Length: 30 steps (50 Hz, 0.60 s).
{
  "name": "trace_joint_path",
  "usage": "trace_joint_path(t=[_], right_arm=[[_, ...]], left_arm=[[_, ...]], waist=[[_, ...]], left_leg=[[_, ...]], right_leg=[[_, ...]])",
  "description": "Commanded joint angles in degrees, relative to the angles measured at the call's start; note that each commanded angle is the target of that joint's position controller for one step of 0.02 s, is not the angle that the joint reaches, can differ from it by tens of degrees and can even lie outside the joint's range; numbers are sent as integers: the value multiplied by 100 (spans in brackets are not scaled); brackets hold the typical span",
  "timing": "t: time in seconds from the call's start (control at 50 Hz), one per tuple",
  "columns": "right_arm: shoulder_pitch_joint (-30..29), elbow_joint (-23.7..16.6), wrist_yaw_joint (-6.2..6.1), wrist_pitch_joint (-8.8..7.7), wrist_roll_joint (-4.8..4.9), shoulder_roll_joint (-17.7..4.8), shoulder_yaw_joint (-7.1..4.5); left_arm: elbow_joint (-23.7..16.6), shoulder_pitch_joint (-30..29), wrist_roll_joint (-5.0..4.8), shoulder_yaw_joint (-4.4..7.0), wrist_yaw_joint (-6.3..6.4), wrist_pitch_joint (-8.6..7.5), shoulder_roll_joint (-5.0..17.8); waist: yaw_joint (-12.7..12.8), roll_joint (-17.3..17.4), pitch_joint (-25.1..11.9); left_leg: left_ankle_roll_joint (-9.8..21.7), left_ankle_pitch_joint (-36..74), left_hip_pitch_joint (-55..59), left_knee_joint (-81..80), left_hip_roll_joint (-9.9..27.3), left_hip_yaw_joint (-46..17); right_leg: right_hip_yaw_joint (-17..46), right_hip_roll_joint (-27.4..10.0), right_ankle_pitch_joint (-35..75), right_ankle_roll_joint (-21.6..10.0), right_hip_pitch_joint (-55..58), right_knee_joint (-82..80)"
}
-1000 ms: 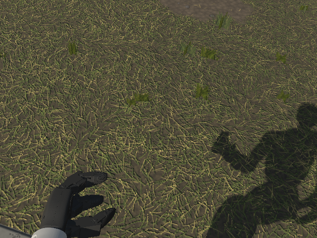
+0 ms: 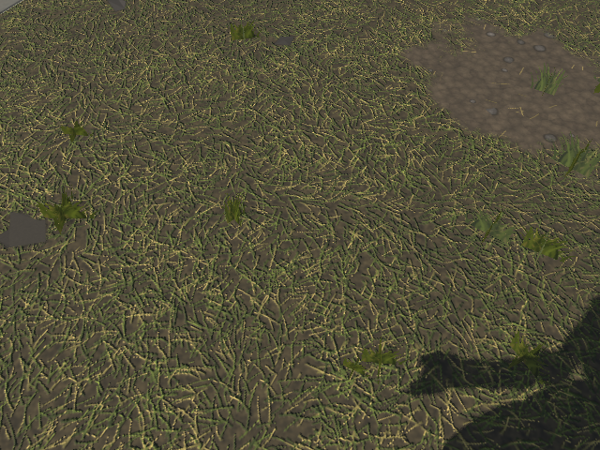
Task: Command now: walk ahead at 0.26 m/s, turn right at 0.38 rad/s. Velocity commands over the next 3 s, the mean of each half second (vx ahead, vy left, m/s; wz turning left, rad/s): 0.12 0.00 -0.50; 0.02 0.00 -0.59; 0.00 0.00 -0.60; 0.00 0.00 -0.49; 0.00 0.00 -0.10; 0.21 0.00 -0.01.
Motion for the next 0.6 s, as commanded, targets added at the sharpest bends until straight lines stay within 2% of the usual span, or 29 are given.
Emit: trace_joint_path(t=[0.02, 0.08, 0.12, 0.14, 0.16, 0.18, 0.2, 0.22, 0.24, 0.26, 0.28, 0.3, 0.34, 0.38, 0.42, 0.48, 0.54, 0.56, 0.6], right_arm=[[-582, -429, -139, -59, 36, -846, -175], [-469, -336, -202, 79, 141, -1020, -238], [-531, -341, -242, 181, 224, -1102, -285], [-589, -368, -269, 230, 262, -1143, -308], [-646, -393, -297, 279, 294, -1117, -311], [-415, -383, -295, 283, 252, -997, -272], [-88, -562, -256, 226, -40, -657, -139], [220, -686, -151, 175, -81, -491, -8], [-71, -572, -72, 178, 63, -900, -99], [-468, -690, -78, 229, 160, -882, -83], [-576, -647, -150, 306, 109, -780, -80], [-646, -678, -226, 392, 42, -834, -110], [-546, -683, -247, 484, 21, -703, -99], [-521, -650, -285, 480, 31, -592, -64], [-638, -657, -300, 480, 34, -535, -33], [-850, -717, -270, 476, 64, -533, -40], [-913, -758, -204, 407, 104, -569, -71], [-866, -753, -176, 378, 120, -575, -86], [-513, -644, -119, 331, 129, -597, -146]], left_arm=[[-379, -110, 49, -51, -114, -40, -40], [-646, -401, 38, 18, -246, -7, 129], [-805, -442, 62, 96, -316, 18, 288], [-821, -284, 75, 145, -338, 27, 366], [-741, 129, 77, 225, -343, 12, 476], [-640, 629, 94, 367, -272, -7, 796], [-731, 962, 120, 510, -125, 26, 1427], [-901, 773, 172, 466, -104, 32, 1575], [-1024, 663, 136, 381, -123, 83, 1163], [-1065, 314, 87, 307, -106, 110, 920], [-1070, 102, -1, 263, -75, 165, 745], [-1108, -104, -35, 230, -34, 216, 653], [-1178, -324, 87, 270, 1, 282, 749], [-1174, -270, 114, 309, 74, 291, 811], [-1179, -238, 69, 340, 154, 322, 856], [-1217, -282, 49, 362, 210, 406, 875], [-1236, -227, 48, 369, 195, 475, 850], [-1239, -213, 34, 369, 189, 497, 839], [-1255, -270, -42, 358, 201, 551, 791]], waist=[[149, 664, -51], [66, 704, -166], [112, 782, -225], [200, 809, -321], [410, 710, -497], [584, 319, -808], [511, -864, -1382], [241, -1516, -2312], [585, -525, -2523], [488, -246, -1921], [330, 239, -1317], [197, 156, -1020], [-1, -227, -806], [16, -337, -917], [89, -342, -1045], [185, -522, -965], [278, -698, -871], [268, -733, -842], [52, -709, -753]], left_leg=[[708, 3537, -490, -337, 1338, -54], [656, 3489, 166, 54, 1622, -90], [555, 3694, 463, 518, 1749, -116], [478, 3996, 528, 916, 1730, -86], [329, 4138, 475, 1599, 1563, 52], [42, 3632, 151, 2696, 1149, 248], [-386, 618, -1455, 4617, 615, 346], [-645, -2959, -2990, 6317, -355, -566], [-559, -2564, -3129, 6595, 36, -1357], [-490, -2093, -3328, 6401, 196, -1275], [-514, -1761, -3338, 5907, 382, -1194], [-536, -1515, -3095, 5436, 478, -1176], [-582, -1212, -2524, 4897, 332, -994], [-657, -1118, -2390, 4363, 241, -1009], [-694, -893, -2313, 3905, 220, -1103], [-674, -684, -2088, 3298, 143, -1151], [-580, -788, -1827, 2620, 42, -1149], [-519, -773, -1675, 2281, 10, -1122], [-319, -209, -894, 1042, 8, -975]], right_leg=[[-282, 69, 1000, -36, 853, -1006], [-330, 100, 687, -185, 776, -1495], [-456, 198, 67, -352, 818, -1684], [-580, 332, -187, -450, 1055, -1846], [-724, 545, 0, -583, 1632, -2300], [-588, 656, 1219, -794, 2571, -2750], [1097, -657, 4282, -1412, 4206, -2324], [3413, -1865, 4685, -2752, 5441, -2648], [2947, -1556, 3565, -2536, 5170, -2870], [2341, -1272, 2640, -2201, 4571, -2932], [1924, -965, 1910, -1875, 3794, -3097], [1733, -759, 1341, -1716, 3113, -3267], [1530, -413, 1014, -1609, 2274, -3479], [1514, -359, 1083, -1618, 2237, -3464], [1625, -328, 529, -1549, 2295, -3427], [1891, -229, -668, -1412, 2148, -3500], [2247, -217, -1012, -1330, 2266, -3446], [2357, -204, -1015, -1295, 2310, -3395], [2333, 29, -1107, -1066, 2071, -3146]])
